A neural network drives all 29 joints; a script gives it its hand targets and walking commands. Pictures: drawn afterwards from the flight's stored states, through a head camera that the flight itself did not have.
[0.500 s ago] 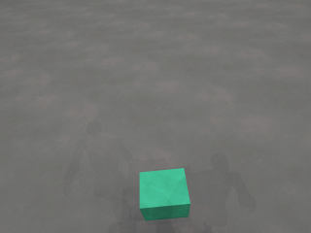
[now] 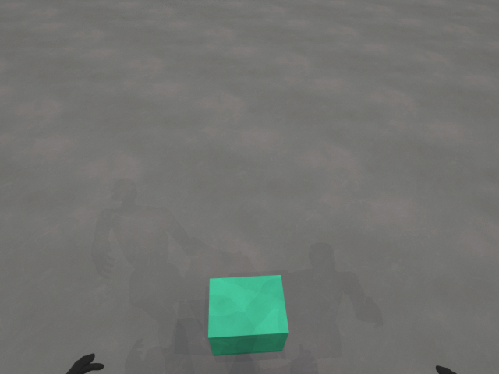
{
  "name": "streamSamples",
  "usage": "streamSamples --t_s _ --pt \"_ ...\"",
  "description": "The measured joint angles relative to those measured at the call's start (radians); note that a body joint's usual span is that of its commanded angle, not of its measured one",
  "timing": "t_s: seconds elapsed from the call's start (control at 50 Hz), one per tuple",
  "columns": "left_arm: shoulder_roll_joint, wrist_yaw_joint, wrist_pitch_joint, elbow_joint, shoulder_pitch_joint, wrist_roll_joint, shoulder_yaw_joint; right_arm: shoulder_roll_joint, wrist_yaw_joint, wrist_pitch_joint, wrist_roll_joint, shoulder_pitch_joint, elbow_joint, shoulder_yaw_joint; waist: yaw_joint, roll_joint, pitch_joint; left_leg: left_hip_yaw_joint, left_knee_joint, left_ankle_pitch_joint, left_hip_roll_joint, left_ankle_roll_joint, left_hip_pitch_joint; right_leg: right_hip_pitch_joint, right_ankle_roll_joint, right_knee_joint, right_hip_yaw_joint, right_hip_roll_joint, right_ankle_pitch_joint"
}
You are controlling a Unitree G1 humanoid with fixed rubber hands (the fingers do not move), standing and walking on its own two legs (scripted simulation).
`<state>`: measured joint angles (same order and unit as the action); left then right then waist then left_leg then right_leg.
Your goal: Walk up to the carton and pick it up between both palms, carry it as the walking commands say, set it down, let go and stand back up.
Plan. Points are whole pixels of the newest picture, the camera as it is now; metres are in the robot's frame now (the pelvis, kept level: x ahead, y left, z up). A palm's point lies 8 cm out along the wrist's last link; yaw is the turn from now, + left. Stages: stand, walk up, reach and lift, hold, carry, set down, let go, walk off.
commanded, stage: walk up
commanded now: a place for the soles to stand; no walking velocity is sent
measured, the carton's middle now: (246, 315) +0.45 +0.01 -0.65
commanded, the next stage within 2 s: reach and lift in 1.92 s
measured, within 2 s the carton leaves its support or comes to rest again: neither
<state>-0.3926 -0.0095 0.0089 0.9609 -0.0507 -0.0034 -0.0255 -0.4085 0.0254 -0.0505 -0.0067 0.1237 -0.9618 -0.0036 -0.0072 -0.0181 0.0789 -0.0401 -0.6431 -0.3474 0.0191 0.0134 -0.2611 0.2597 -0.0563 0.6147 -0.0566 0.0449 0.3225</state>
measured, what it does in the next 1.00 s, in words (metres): stands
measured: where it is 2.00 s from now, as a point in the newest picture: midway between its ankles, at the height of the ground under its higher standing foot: outside the picture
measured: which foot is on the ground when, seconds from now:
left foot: down 0.00-1.00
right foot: down 0.00-1.00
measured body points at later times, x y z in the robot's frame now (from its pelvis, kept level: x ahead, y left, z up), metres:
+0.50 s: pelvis -0.01 -0.02 +0.02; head +0.01 -0.02 +0.47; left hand +0.07 +0.30 -0.11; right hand +0.09 -0.32 -0.11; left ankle +0.00 +0.11 -0.73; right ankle +0.01 -0.08 -0.73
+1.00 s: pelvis +0.01 -0.02 +0.02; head +0.02 -0.02 +0.47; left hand +0.10 +0.29 -0.10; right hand +0.11 -0.32 -0.11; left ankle +0.00 +0.11 -0.73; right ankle +0.01 -0.08 -0.73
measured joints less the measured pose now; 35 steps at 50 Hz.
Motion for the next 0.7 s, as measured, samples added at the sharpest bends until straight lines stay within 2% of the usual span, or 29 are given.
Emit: streamSamples --t_s 0.3,0.7 --pt "0.028 -0.013 0.0 0.12 -0.046 -0.006 -0.003 0.044 -0.012 0.01 0.0 -0.043 -0.087 0.005 0.022 0.032 -0.024 0.021 0.196 0.114 -0.009 -0.016 0.097 -0.099 -0.011 -0.182 -0.018 -0.002 -0.096" --pt "0.043 -0.009 -0.016 0.115 -0.021 -0.014 -0.014 0.044 -0.009 0.032 -0.001 -0.007 -0.145 -0.004 0.002 0.024 0.001 0.044 0.249 0.15 -0.006 -0.026 0.111 -0.127 -0.019 -0.249 -0.04 0.004 -0.13"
